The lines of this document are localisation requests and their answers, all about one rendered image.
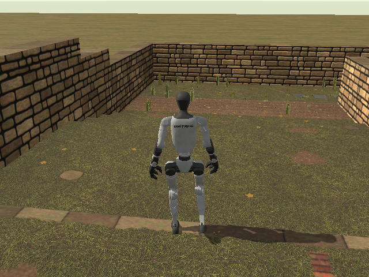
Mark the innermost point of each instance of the left robot forearm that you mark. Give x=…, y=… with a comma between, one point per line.
x=156, y=155

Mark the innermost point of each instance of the robot left upper arm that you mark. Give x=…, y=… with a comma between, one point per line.
x=163, y=132

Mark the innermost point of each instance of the left robot hand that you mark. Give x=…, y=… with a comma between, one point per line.
x=152, y=171

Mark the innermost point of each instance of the right robot shin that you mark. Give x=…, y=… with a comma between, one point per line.
x=201, y=206

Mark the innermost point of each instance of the robot right upper arm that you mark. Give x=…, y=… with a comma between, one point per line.
x=201, y=121

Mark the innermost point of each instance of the right robot thigh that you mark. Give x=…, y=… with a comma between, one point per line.
x=198, y=170

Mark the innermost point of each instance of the right robot forearm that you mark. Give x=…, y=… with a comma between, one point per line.
x=211, y=153

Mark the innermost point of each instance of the right robot hand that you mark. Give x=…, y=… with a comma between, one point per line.
x=210, y=164

